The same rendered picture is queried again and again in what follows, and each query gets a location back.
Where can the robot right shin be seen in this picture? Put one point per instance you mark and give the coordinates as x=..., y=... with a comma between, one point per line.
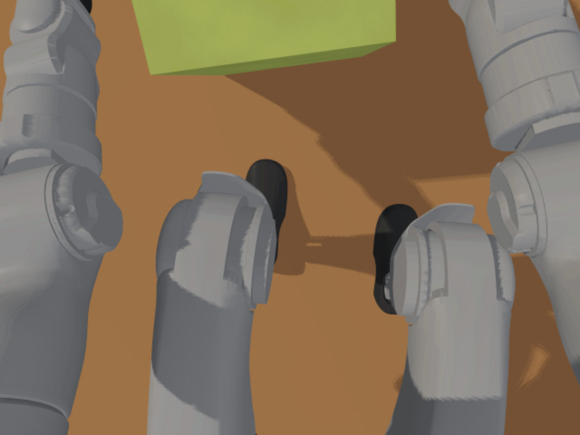
x=462, y=213

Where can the robot right forearm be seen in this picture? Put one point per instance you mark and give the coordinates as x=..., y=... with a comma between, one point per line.
x=527, y=57

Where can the left robot upper arm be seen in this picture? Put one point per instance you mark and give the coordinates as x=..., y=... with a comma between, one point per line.
x=56, y=224

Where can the robot left forearm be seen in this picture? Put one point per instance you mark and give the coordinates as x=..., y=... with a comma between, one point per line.
x=51, y=90

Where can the right robot upper arm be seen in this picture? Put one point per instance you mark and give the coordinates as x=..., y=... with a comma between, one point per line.
x=534, y=209

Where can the carton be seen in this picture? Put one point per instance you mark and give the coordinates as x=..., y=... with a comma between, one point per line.
x=220, y=37

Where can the left robot foot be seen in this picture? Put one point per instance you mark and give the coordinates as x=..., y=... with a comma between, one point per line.
x=269, y=177

